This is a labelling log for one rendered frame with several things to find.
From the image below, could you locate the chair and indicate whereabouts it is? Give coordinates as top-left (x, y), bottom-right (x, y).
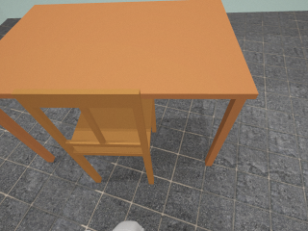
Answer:
top-left (12, 89), bottom-right (157, 185)

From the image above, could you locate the table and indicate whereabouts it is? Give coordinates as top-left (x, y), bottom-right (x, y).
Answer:
top-left (0, 0), bottom-right (259, 167)

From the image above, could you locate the left robot thigh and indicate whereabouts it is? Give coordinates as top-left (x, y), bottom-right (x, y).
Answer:
top-left (113, 220), bottom-right (144, 231)

